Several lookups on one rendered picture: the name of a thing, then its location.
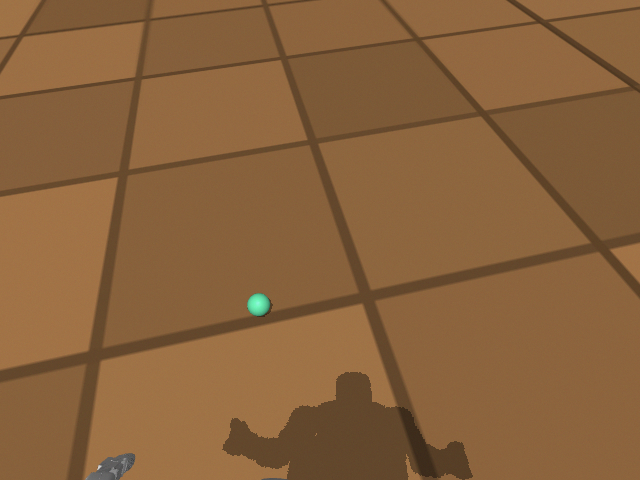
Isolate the left robot hand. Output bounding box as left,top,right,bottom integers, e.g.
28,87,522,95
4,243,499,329
85,453,135,480

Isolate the ball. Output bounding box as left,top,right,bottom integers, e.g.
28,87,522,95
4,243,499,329
247,293,270,316

